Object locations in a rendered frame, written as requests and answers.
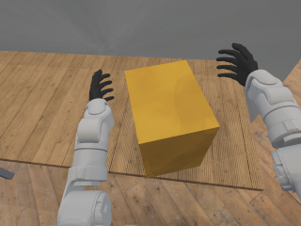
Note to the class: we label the left robot hand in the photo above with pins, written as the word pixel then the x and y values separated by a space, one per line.
pixel 95 86

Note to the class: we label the table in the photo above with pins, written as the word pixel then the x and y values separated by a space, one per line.
pixel 43 97

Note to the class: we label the robot left upper arm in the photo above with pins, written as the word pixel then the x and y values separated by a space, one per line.
pixel 85 208

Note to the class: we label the robot right forearm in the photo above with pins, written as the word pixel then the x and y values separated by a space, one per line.
pixel 279 110

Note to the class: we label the right robot hand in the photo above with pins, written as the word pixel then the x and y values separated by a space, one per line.
pixel 243 60

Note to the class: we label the robot right upper arm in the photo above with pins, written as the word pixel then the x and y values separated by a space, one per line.
pixel 287 166

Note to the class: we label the carton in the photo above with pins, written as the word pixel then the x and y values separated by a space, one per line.
pixel 174 123

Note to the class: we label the robot left forearm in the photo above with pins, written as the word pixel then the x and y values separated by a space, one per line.
pixel 90 148

